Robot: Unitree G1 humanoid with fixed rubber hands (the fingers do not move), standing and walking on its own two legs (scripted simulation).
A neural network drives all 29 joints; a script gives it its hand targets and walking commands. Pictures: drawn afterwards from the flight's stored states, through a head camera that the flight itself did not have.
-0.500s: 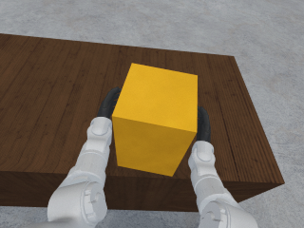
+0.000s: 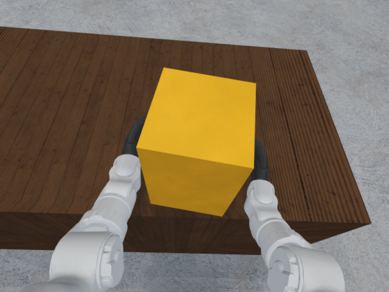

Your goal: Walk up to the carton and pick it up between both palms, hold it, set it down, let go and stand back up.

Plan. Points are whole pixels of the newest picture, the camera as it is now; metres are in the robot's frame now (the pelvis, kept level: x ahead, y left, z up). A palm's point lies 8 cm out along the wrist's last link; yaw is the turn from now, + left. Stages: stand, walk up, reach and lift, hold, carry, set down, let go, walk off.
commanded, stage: set down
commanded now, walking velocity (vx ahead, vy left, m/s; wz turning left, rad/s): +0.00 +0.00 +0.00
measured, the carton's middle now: (196, 151) +0.41 +0.01 +0.01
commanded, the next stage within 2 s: none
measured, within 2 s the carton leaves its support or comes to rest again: neither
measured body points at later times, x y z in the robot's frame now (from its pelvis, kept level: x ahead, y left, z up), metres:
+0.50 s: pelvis -0.02 +0.01 +0.00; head +0.07 +0.04 +0.44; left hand +0.38 +0.16 -0.02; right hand +0.32 -0.14 -0.04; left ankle -0.05 +0.09 -0.74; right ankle +0.00 -0.14 -0.73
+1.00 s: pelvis -0.08 -0.02 -0.01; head -0.06 +0.00 +0.44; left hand +0.28 +0.17 -0.01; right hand +0.23 -0.18 -0.03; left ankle -0.05 +0.09 -0.74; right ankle +0.00 -0.14 -0.74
